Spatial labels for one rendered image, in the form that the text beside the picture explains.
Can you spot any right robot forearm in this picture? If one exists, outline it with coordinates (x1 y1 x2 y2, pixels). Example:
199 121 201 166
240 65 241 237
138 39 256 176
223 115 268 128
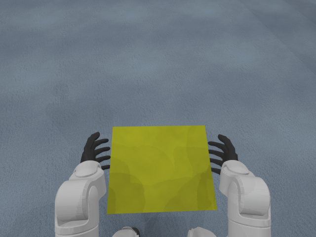
219 160 271 237

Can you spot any left robot hand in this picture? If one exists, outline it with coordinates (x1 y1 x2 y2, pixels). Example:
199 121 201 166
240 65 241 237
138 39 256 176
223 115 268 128
80 132 111 170

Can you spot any right robot hand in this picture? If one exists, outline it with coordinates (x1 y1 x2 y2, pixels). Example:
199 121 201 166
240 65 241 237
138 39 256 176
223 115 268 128
208 134 238 175

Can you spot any carton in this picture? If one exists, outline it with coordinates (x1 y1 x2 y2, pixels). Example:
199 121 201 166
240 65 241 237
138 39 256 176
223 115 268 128
107 125 217 214

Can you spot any left robot shin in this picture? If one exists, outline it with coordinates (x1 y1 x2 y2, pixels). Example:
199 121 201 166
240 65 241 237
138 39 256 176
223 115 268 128
122 227 136 233

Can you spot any left robot forearm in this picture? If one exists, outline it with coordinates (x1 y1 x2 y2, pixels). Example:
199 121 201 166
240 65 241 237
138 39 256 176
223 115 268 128
55 160 107 237

